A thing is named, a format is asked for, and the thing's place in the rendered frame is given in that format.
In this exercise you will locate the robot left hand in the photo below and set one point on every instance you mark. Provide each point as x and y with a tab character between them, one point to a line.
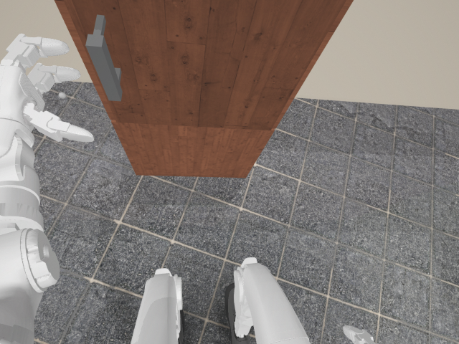
17	89

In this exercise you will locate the robot right hand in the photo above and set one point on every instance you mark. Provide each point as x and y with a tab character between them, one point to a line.
358	336

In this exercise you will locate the handle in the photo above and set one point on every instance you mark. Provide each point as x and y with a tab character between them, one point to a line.
100	56

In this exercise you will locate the left robot upper arm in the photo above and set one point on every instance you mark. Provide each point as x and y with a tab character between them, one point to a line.
28	266

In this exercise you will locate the cupboard door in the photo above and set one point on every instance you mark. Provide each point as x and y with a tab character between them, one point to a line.
206	63

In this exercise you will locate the robot left forearm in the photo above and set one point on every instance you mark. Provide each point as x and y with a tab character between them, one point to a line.
19	183

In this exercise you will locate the right robot thigh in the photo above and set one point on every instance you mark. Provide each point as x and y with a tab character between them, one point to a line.
273	317

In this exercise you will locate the right robot shin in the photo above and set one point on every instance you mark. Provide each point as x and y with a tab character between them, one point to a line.
243	320

